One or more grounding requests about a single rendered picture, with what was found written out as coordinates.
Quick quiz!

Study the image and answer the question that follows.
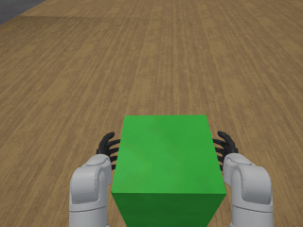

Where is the robot left forearm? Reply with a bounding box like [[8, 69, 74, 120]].
[[68, 154, 113, 227]]

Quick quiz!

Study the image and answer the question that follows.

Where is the left robot hand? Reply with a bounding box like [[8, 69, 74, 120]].
[[96, 131, 121, 170]]

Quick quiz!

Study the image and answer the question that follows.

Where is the carton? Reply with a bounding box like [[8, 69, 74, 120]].
[[111, 114, 227, 227]]

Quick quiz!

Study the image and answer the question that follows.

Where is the right robot hand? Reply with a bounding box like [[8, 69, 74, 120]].
[[212, 131, 239, 171]]

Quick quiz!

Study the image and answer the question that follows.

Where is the robot right forearm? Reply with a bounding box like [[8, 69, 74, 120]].
[[223, 153, 275, 227]]

